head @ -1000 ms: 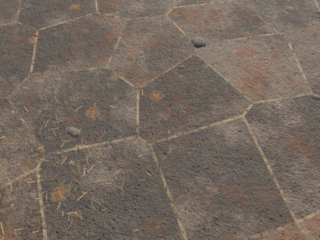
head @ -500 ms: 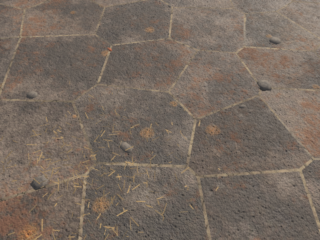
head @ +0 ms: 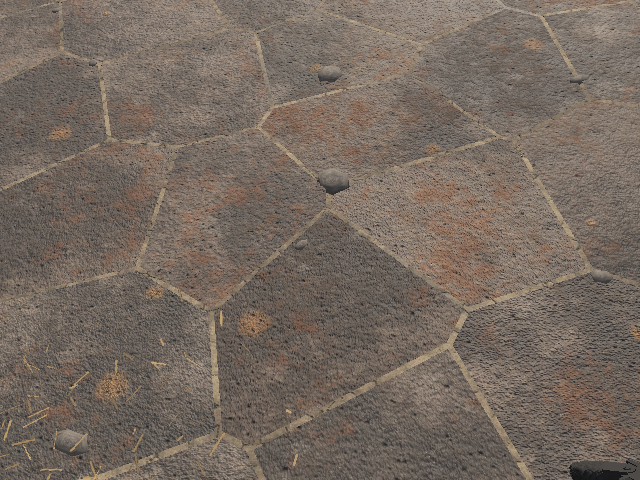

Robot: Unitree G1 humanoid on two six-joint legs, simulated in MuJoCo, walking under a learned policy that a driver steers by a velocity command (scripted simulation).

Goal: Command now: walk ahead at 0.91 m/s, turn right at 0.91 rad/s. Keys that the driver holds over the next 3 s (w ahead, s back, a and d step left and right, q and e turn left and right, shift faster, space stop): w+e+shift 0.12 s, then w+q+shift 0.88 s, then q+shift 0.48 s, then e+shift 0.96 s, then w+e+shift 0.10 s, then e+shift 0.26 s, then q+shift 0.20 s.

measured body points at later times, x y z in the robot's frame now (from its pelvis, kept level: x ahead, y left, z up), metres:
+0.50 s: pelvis +0.46 -0.02 +0.00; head +0.48 -0.04 +0.45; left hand +0.74 +0.16 -0.03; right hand +0.36 -0.29 -0.12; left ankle +0.43 +0.08 -0.74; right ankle +0.54 -0.18 -0.68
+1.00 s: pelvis +0.89 -0.06 -0.02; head +0.90 -0.02 +0.43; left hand +0.74 +0.21 -0.15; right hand +1.22 -0.20 -0.05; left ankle +1.05 +0.12 -0.67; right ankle +0.78 -0.24 -0.74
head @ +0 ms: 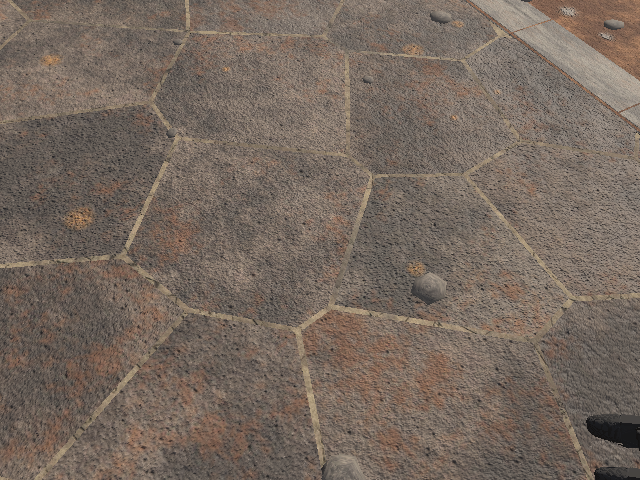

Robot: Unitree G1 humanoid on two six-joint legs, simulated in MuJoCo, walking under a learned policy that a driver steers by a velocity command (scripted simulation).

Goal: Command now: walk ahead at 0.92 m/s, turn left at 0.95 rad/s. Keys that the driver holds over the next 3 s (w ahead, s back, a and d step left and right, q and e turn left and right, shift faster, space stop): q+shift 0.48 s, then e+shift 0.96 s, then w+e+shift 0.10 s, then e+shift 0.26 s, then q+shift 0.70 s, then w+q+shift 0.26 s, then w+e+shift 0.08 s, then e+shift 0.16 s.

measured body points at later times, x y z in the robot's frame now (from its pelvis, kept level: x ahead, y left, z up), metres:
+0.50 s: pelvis +0.32 +0.01 +0.01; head +0.35 +0.05 +0.46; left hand +0.41 +0.34 -0.06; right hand +0.58 -0.21 -0.06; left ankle +0.28 +0.07 -0.72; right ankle +0.54 -0.05 -0.70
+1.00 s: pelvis +0.40 +0.03 +0.02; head +0.42 +0.06 +0.47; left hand +0.41 +0.36 -0.08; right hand +0.61 -0.20 -0.07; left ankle +0.34 +0.12 -0.72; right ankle +0.48 -0.07 -0.66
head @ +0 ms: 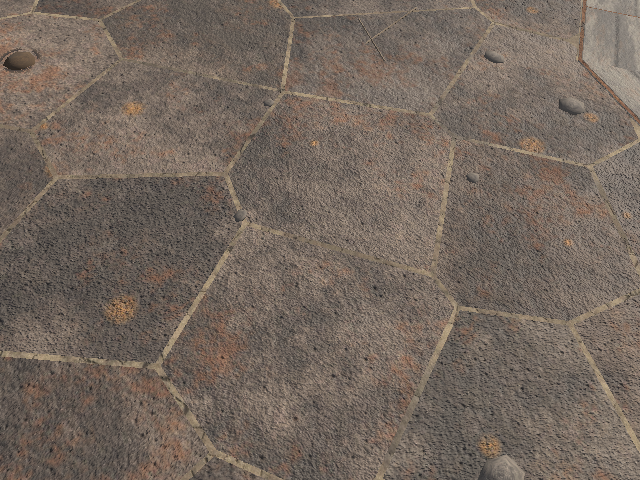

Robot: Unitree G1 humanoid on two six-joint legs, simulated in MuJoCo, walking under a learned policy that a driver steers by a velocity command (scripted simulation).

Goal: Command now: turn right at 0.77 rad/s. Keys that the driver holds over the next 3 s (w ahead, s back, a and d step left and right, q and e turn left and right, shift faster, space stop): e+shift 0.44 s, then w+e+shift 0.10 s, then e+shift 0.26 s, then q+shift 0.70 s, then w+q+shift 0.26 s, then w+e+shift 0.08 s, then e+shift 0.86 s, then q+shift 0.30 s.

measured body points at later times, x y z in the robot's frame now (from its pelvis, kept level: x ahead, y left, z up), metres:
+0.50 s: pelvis +0.03 -0.05 +0.00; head +0.08 -0.09 +0.44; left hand +0.31 +0.14 -0.08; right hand +0.04 -0.39 -0.11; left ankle +0.11 +0.10 -0.67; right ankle +0.02 -0.15 -0.74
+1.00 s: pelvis +0.14 -0.08 +0.00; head +0.18 -0.10 +0.45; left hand +0.47 -0.05 -0.09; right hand -0.01 -0.33 -0.11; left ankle +0.22 +0.02 -0.74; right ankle +0.05 -0.20 -0.71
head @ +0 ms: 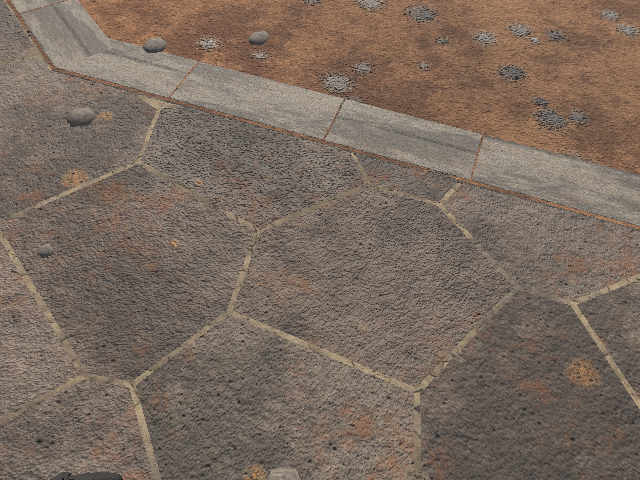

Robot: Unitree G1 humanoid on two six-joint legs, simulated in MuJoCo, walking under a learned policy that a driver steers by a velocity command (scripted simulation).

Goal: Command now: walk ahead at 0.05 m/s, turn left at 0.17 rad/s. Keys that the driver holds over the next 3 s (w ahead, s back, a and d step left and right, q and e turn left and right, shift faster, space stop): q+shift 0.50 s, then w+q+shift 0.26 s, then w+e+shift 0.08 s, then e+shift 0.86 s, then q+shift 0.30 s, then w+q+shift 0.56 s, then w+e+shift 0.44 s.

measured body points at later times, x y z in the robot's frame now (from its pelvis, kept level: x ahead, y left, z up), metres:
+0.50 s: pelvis +0.04 +0.03 -0.01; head +0.08 +0.08 +0.43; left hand +0.10 +0.36 -0.12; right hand +0.29 -0.19 -0.08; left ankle +0.03 +0.12 -0.74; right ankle +0.04 -0.14 -0.67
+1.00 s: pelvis +0.22 +0.07 -0.01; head +0.23 +0.07 +0.44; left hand +0.13 +0.36 -0.10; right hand +0.49 -0.04 -0.10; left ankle +0.07 +0.12 -0.67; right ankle +0.28 -0.01 -0.74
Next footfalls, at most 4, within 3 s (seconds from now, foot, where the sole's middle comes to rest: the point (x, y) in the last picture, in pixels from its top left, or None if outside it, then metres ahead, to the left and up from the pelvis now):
0.06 right None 0.08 -0.14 -0.78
0.40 left None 0.07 0.13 -0.78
0.90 right None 0.31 0.02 -0.78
1.30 left None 0.40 0.30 -0.78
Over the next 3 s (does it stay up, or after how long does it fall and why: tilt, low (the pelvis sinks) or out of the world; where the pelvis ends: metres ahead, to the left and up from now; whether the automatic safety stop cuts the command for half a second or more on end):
stays up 0.88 0.55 -0.05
